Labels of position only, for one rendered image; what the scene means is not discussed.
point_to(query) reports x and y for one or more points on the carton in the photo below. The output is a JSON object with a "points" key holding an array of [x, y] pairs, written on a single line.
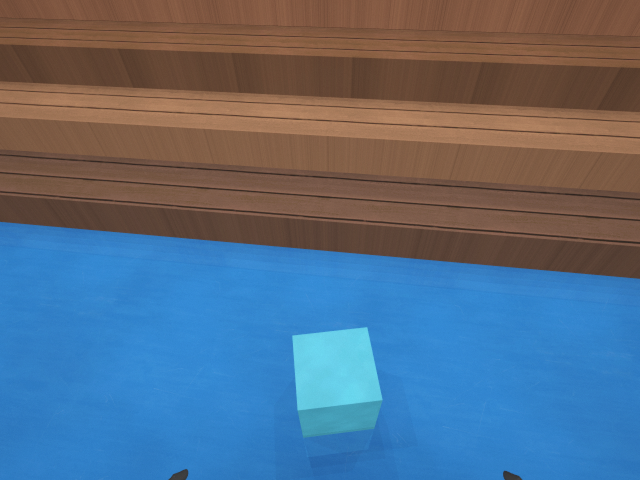
{"points": [[337, 385]]}

